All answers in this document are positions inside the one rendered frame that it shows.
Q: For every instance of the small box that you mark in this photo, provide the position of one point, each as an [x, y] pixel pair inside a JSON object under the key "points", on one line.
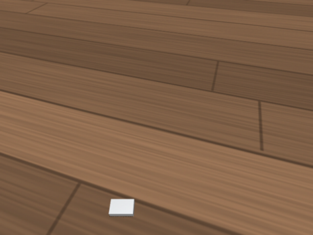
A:
{"points": [[122, 207]]}

